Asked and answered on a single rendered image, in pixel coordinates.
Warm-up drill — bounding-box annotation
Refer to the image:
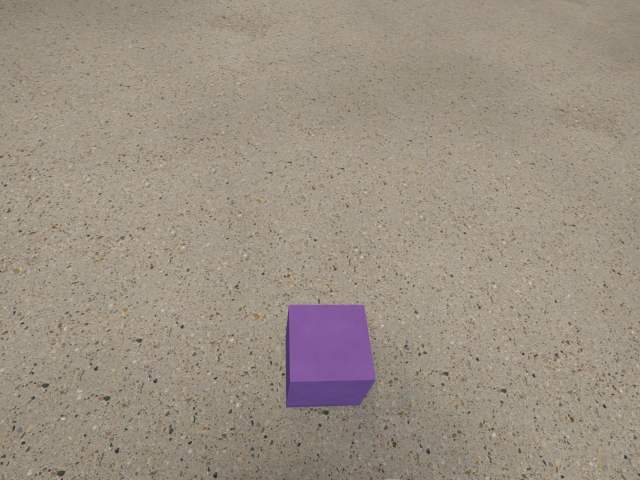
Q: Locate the carton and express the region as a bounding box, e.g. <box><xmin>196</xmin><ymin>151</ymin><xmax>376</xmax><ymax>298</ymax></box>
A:
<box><xmin>286</xmin><ymin>305</ymin><xmax>376</xmax><ymax>408</ymax></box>

